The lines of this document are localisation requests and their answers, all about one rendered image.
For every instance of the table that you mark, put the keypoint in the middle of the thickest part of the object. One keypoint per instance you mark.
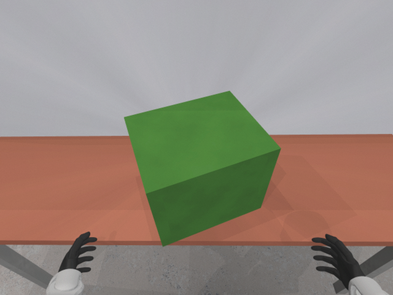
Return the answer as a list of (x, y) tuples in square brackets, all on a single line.
[(55, 188)]

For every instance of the robot left forearm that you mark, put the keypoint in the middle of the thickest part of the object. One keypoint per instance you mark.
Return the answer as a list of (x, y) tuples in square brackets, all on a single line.
[(66, 282)]

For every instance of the carton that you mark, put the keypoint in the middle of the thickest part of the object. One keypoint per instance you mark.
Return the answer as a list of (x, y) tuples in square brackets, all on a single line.
[(202, 162)]

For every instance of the robot left hand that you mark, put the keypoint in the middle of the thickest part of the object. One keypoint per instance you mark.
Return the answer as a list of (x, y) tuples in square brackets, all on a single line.
[(71, 260)]

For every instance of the robot right forearm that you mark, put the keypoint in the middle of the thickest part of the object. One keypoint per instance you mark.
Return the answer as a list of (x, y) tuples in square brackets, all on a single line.
[(364, 286)]

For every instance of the robot right hand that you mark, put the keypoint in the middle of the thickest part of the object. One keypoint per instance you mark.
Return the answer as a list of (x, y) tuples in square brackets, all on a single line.
[(346, 267)]

